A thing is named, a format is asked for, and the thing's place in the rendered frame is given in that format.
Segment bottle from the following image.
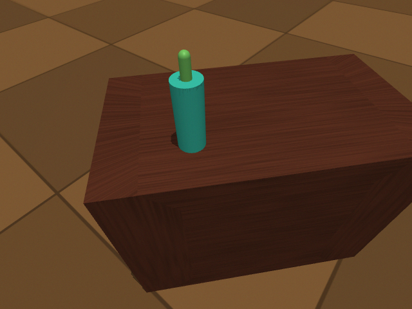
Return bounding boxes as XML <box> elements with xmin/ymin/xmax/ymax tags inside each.
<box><xmin>169</xmin><ymin>50</ymin><xmax>206</xmax><ymax>153</ymax></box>

